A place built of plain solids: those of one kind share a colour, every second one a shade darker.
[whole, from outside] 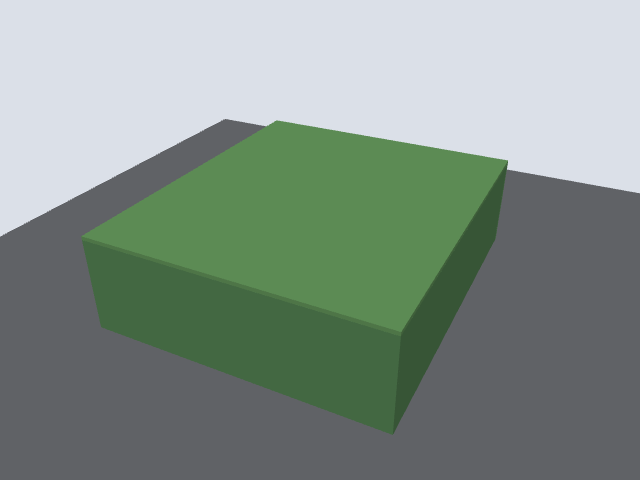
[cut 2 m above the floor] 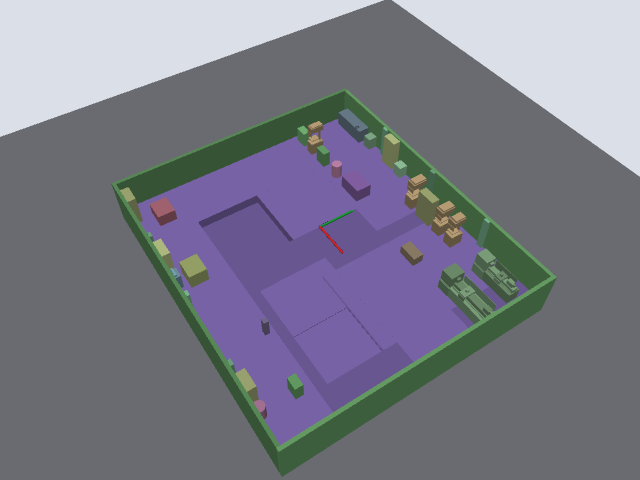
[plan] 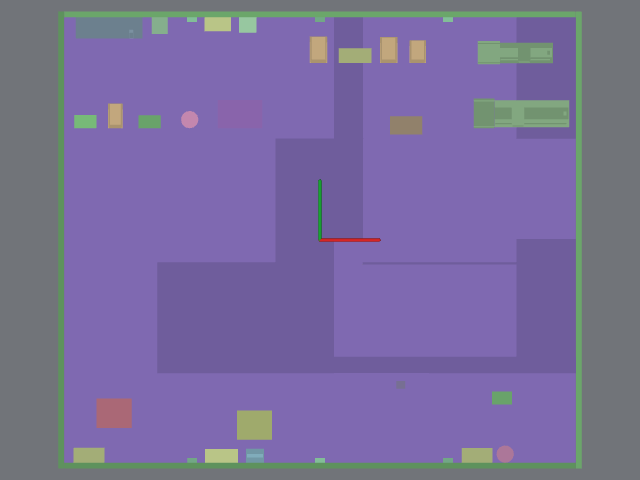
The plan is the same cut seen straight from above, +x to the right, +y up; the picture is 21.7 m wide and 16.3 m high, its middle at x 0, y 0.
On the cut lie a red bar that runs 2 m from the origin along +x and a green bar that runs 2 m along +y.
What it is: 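A machine and fitters' shop under lamps; one hall, a truck gangway, bays of machines, benches and stores, erecting floors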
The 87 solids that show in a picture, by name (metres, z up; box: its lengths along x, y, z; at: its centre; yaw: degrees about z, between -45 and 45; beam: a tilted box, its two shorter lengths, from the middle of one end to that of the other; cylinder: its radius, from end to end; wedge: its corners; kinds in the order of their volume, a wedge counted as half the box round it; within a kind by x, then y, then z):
{
 "floor_1": {"box": [3.16, 15.13, 0.82], "at": [-7.11, 0.0, 0.36]},
 "floor_2": {"box": [9.17, 3.41, 0.82], "at": [-4.11, 1.74, 0.36]},
 "floor_3": {"box": [4.04, 3.79, 0.24], "at": [-3.52, -2.64, 0.07]},
 "floor_4": {"box": [4.02, 8.32, 0.82], "at": [-3.52, 3.4, 0.36]},
 "floor_5": {"box": [1.99, 15.13, 0.82], "at": [-0.52, 0.0, 0.36]},
 "floor_6": {"box": [17.38, 3.04, 0.82], "at": [0.0, -6.04, 0.36]},
 "floor_7": {"box": [17.38, 0.79, 0.82], "at": [0.0, -0.36, 0.36]},
 "floor_8": {"box": [17.38, 4.12, 0.82], "at": [0.0, 5.5, 0.36]},
 "floor_9": {"box": [0.98, 7.6, 0.82], "at": [0.97, -3.77, 0.36]},
 "floor_10": {"box": [1.0, 3.43, 0.82], "at": [0.97, 1.74, 0.36]},
 "floor_11": {"box": [0.98, 4.12, 0.82], "at": [0.97, 5.5, 0.36]},
 "floor_12": {"box": [5.23, 3.13, 0.82], "at": [1.1, -2.4, 0.36]},
 "floor_13": {"box": [10.2, 0.56, 0.82], "at": [3.59, -4.24, 0.36]},
 "floor_14": {"box": [10.2, 0.08, 0.82], "at": [3.59, -0.8, 0.36]},
 "floor_15": {"box": [7.23, 3.41, 0.82], "at": [5.07, 1.74, 0.36]},
 "floor_16": {"box": [2.97, 3.15, 0.78], "at": [5.19, -2.4, 0.34]},
 "floor_17": {"box": [2.95, 8.4, 0.82], "at": [5.19, 3.36, 0.36]},
 "floor_18": {"box": [2.02, 3.13, 0.82], "at": [7.68, -2.4, 0.36]},
 "floor_19": {"box": [2.02, 15.13, 0.82], "at": [7.68, 0.0, 0.36]},
 "wall_1": {"box": [0.2, 15.53, 5.08], "at": [-8.79, 0.0, 2.49]},
 "wall_2": {"box": [17.38, 0.2, 5.08], "at": [0.0, -7.66, 2.49]},
 "wall_3": {"box": [17.38, 0.2, 5.08], "at": [0.0, 7.66, 2.49]},
 "wall_4": {"box": [0.2, 15.53, 5.08], "at": [8.79, 0.0, 2.49]},
 "roof_1": {"box": [17.78, 15.53, 0.2], "at": [0.0, 0.0, 5.13]},
 "cabinet_1": {"box": [1.06, 0.51, 1.78], "at": [-7.84, -7.31, 1.66]},
 "cabinet_2": {"box": [0.91, 0.48, 1.95], "at": [-3.47, 7.32, 1.75]},
 "cabinet_3": {"box": [1.12, 0.47, 1.87], "at": [-3.35, -7.33, 1.71]},
 "cabinet_4": {"box": [1.11, 0.5, 1.85], "at": [1.2, 6.26, 1.7]},
 "cabinet_5": {"box": [1.05, 0.51, 1.79], "at": [5.34, -7.31, 1.67]},
 "lathe_1": {"box": [0.71, 0.85, 0.7], "at": [5.58, 4.28, 1.79]},
 "lathe_2": {"box": [0.71, 0.92, 0.05], "at": [5.58, 4.29, 1.42]},
 "lathe_3": {"box": [0.71, 1.02, 0.62], "at": [5.58, 4.3, 1.08]},
 "lathe_4": {"box": [0.75, 0.62, 0.65], "at": [5.74, 6.34, 1.77]},
 "lathe_5": {"box": [0.75, 0.69, 0.05], "at": [5.74, 6.35, 1.42]},
 "lathe_6": {"box": [0.75, 0.79, 0.62], "at": [5.74, 6.36, 1.08]},
 "lathe_7": {"box": [0.42, 0.69, 0.14], "at": [6.72, 4.24, 1.7]},
 "lathe_8": {"box": [1.45, 0.03, 0.53], "at": [6.89, 6.68, 1.71]},
 "lathe_9": {"box": [0.42, 0.52, 0.14], "at": [6.94, 6.32, 1.7]},
 "lathe_10": {"box": [1.77, 0.32, 0.23], "at": [7.0, 6.36, 1.56]},
 "lathe_11": {"box": [1.8, 0.69, 0.67], "at": [7.01, 6.35, 1.11]},
 "lathe_12": {"box": [2.19, 0.03, 0.51], "at": [7.08, 4.73, 1.7]},
 "lathe_13": {"box": [2.42, 0.04, 0.04], "at": [7.16, 3.95, 1.57]},
 "lathe_14": {"box": [2.51, 0.41, 0.23], "at": [7.18, 4.3, 1.56]},
 "lathe_15": {"box": [2.54, 0.92, 0.67], "at": [7.2, 4.29, 1.11]},
 "lathe_16": {"box": [0.36, 0.22, 0.27], "at": [7.53, 6.36, 1.81]},
 "lathe_17": {"box": [0.36, 0.29, 0.27], "at": [8.09, 4.3, 1.81]},
 "drill_1": {"box": [0.41, 0.52, 0.05], "at": [-6.95, 4.1, 1.78]},
 "drill_2": {"box": [0.51, 0.64, 0.06], "at": [-6.95, 4.12, 1.54]},
 "drill_3": {"box": [0.51, 0.84, 0.74], "at": [-6.95, 4.22, 1.14]},
 "drill_4": {"box": [0.47, 0.82, 0.34], "at": [-6.95, 4.23, 2.54]},
 "drill_5": {"box": [0.37, 0.7, 0.1], "at": [-6.95, 4.27, 2.76]},
 "drill_6": {"box": [0.49, 0.59, 0.05], "at": [-0.05, 6.34, 1.78]},
 "drill_7": {"box": [0.59, 0.71, 0.06], "at": [-0.05, 6.36, 1.54]},
 "drill_8": {"box": [0.59, 0.91, 0.74], "at": [-0.05, 6.46, 1.14]},
 "drill_9": {"box": [0.55, 0.89, 0.34], "at": [-0.05, 6.47, 2.44]},
 "drill_10": {"box": [0.45, 0.77, 0.1], "at": [-0.05, 6.51, 2.66]},
 "drill_11": {"box": [0.49, 0.57, 0.05], "at": [2.33, 6.33, 1.78]},
 "drill_12": {"box": [0.59, 0.69, 0.06], "at": [2.33, 6.35, 1.54]},
 "drill_13": {"box": [0.59, 0.89, 0.74], "at": [2.33, 6.45, 1.14]},
 "drill_14": {"box": [0.55, 0.87, 0.34], "at": [2.33, 6.46, 2.39]},
 "drill_15": {"box": [0.45, 0.75, 0.1], "at": [2.33, 6.5, 2.61]},
 "drill_16": {"box": [0.46, 0.46, 0.05], "at": [3.32, 6.28, 1.78]},
 "drill_17": {"box": [0.56, 0.58, 0.06], "at": [3.32, 6.3, 1.54]},
 "drill_18": {"box": [0.56, 0.78, 0.74], "at": [3.32, 6.4, 1.14]},
 "drill_19": {"box": [0.52, 0.76, 0.34], "at": [3.32, 6.41, 2.49]},
 "drill_20": {"box": [0.42, 0.64, 0.1], "at": [3.32, 6.45, 2.71]},
 "bench_1": {"box": [2.28, 0.72, 0.89], "at": [-7.16, 7.2, 1.22]},
 "pier_1": {"box": [0.34, 0.16, 4.26], "at": [-4.34, -7.48, 2.9]},
 "pier_2": {"box": [0.34, 0.16, 4.26], "at": [-4.34, 7.48, 2.9]},
 "pier_3": {"box": [0.34, 0.16, 4.26], "at": [0.0, -7.48, 2.9]},
 "pier_4": {"box": [0.34, 0.16, 4.26], "at": [0.0, 7.48, 2.9]},
 "pier_5": {"box": [0.34, 0.16, 4.26], "at": [4.35, -7.48, 2.9]},
 "pier_6": {"box": [0.34, 0.16, 4.26], "at": [4.35, 7.48, 2.9]},
 "plate_1": {"box": [1.51, 0.96, 0.83], "at": [-2.72, 4.27, 1.19]},
 "stillage_1": {"box": [1.2, 1.0, 0.87], "at": [-2.22, -6.29, 1.21]},
 "trolley_1": {"box": [0.75, 0.45, 0.96], "at": [-7.97, 4.02, 1.25]},
 "trolley_2": {"box": [0.76, 0.45, 1.0], "at": [-5.78, 4.02, 1.27]},
 "trolley_3": {"box": [0.69, 0.44, 0.96], "at": [6.18, -5.36, 1.25]},
 "pallet_1": {"box": [1.2, 1.0, 0.71], "at": [-6.99, -5.88, 1.13]},
 "drum_1": {"cylinder": 0.29, "from": [-4.42, 4.09, 0.77], "to": [-4.42, 4.09, 1.65]},
 "drum_2": {"cylinder": 0.29, "from": [6.29, -7.27, 0.77], "to": [6.29, -7.27, 1.65]},
 "binsmall_1": {"box": [0.54, 0.57, 0.75], "at": [-5.44, 7.28, 1.15]},
 "binsmall_2": {"box": [0.6, 0.53, 0.71], "at": [-2.45, 7.3, 1.13]},
 "platestack_1": {"box": [1.1, 0.62, 0.53], "at": [2.92, 3.89, 1.04]},
 "pedgrinder_1": {"box": [0.61, 0.47, 0.96], "at": [-2.21, -7.33, 1.25]},
 "pedgrinder_2": {"box": [0.55, 0.12, 0.12], "at": [-2.21, -7.33, 1.83]},
 "pendant_1": {"box": [0.3, 0.26, 1.05], "at": [2.74, -4.92, 1.3]}
}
